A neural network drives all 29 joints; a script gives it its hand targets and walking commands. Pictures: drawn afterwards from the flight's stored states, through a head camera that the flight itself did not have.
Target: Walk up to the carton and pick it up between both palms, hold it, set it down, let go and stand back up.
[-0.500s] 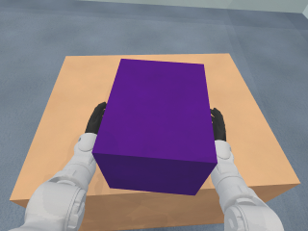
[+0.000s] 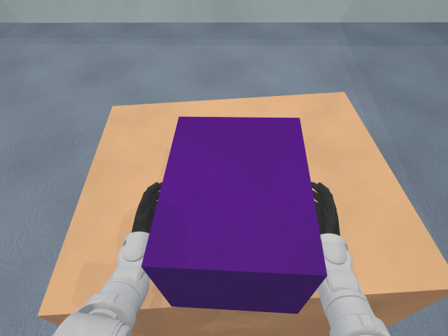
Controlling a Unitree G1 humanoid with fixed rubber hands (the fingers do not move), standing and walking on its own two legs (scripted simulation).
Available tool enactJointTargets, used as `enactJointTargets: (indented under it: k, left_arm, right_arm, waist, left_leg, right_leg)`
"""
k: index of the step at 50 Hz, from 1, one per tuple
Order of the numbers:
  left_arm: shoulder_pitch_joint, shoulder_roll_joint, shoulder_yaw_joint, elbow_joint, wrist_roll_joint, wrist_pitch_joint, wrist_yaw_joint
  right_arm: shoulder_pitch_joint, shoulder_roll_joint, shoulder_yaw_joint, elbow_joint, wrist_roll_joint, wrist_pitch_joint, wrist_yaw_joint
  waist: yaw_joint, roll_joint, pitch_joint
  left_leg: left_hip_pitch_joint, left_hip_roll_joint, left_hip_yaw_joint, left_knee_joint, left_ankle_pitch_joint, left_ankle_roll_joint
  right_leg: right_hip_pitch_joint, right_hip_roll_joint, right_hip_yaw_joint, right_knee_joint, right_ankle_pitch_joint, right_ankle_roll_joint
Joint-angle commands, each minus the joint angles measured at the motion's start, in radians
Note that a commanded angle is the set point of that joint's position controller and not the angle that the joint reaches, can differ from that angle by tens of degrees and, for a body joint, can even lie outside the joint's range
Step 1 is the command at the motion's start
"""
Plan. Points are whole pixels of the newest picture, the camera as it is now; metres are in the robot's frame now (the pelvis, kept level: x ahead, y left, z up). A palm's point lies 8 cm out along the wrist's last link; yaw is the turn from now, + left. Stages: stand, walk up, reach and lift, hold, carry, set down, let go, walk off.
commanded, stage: reach and lift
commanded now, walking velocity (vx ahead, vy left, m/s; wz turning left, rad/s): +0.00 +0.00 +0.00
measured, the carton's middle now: (236, 211) +0.37 -0.08 +0.00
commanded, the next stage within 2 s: none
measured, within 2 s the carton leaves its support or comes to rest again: leaves its support in 0.08 s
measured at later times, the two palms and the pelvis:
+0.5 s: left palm (138, 204) +0.37 +0.10 +0.08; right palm (333, 205) +0.31 -0.24 +0.07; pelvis -0.02 +0.00 +0.00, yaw -2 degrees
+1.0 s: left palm (132, 211) +0.35 +0.10 +0.09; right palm (333, 193) +0.31 -0.23 +0.09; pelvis -0.03 -0.02 +0.00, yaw -1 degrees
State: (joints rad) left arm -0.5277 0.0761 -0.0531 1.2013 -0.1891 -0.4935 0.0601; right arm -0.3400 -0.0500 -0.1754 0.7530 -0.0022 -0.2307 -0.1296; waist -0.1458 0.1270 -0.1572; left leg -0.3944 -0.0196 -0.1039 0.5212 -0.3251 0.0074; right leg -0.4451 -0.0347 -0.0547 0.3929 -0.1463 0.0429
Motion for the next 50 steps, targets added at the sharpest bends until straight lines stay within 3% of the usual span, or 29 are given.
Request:
enactJointTargets:
  k: [1, 4, 13, 19, 26, 30, 34, 41, 50]
  left_arm:
    - [-0.715, -0.755, -0.329, -0.401, 0.14, -0.086, -0.136]
    - [-0.728, -0.766, -0.355, -0.455, 0.145, -0.088, -0.119]
    - [-0.779, -0.773, -0.369, -0.512, 0.157, -0.075, -0.092]
    - [-0.816, -0.762, -0.316, -0.481, 0.186, -0.056, -0.099]
    - [-0.806, -0.763, -0.225, -0.337, 0.237, -0.003, -0.119]
    - [-0.874, -0.764, -0.242, -0.378, 0.205, 0.045, -0.113]
    - [-0.906, -0.78, -0.298, -0.477, 0.155, 0.073, -0.1]
    - [-0.875, -0.729, -0.34, -0.631, 0.088, 0.178, -0.097]
    - [-0.838, -0.661, -0.372, -0.884, 0.027, 0.388, -0.117]
  right_arm:
    - [-0.596, 0.747, 0.583, -0.229, -0.069, -0.074, 0.182]
    - [-0.611, 0.739, 0.606, -0.259, -0.065, -0.088, 0.182]
    - [-0.708, 0.668, 0.561, -0.261, -0.108, -0.128, 0.188]
    - [-0.755, 0.648, 0.488, -0.154, -0.148, -0.165, 0.181]
    - [-0.789, 0.637, 0.373, 0.05, -0.193, -0.188, 0.189]
    - [-0.872, 0.671, 0.401, -0.031, -0.166, -0.146, 0.19]
    - [-0.94, 0.722, 0.503, -0.198, -0.102, -0.092, 0.193]
    - [-0.918, 0.74, 0.632, -0.381, -0.022, 0.072, 0.194]
    - [-0.857, 0.687, 0.657, -0.494, 0.067, 0.275, 0.15]
  waist:
    - [-0.033, -0.085, -0.57]
    - [-0.016, -0.078, -0.609]
    - [0.003, -0.084, -0.598]
    - [0.004, -0.089, -0.557]
    - [0.015, -0.101, -0.433]
    - [0.035, -0.109, -0.494]
    - [0.074, -0.108, -0.594]
    - [0.107, -0.169, -0.582]
    - [0.068, -0.17, -0.531]
  left_leg:
    - [-0.04, -0.026, 0.0, -0.05, 0.479, -0.116]
    - [-0.007, -0.022, -0.007, -0.029, 0.546, -0.126]
    - [0.082, 0.004, -0.02, -0.039, 0.558, -0.146]
    - [0.138, 0.014, -0.006, -0.073, 0.551, -0.15]
    - [0.08, 0.009, 0.046, -0.139, 0.392, -0.129]
    - [0.042, 0.006, 0.056, -0.14, 0.356, -0.104]
    - [-0.006, 0.001, 0.056, -0.115, 0.347, -0.09]
    - [-0.104, -0.019, 0.053, -0.137, 0.211, -0.057]
    - [-0.076, -0.039, 0.035, -0.171, 0.254, -0.051]
  right_leg:
    - [0.544, 0.058, 0.049, 0.086, 0.534, -0.031]
    - [0.527, 0.065, 0.049, 0.087, 0.559, -0.032]
    - [0.417, 0.077, 0.04, 0.042, 0.426, -0.04]
    - [0.403, 0.073, 0.033, -0.005, 0.368, -0.044]
    - [0.446, 0.059, 0.033, -0.021, 0.358, -0.055]
    - [0.467, 0.053, 0.036, -0.016, 0.306, -0.051]
    - [0.508, 0.05, 0.056, 0.007, 0.298, -0.04]
    - [0.593, 0.037, 0.086, 0.024, 0.224, -0.019]
    - [0.659, 0.03, 0.089, 0.013, 0.314, -0.015]
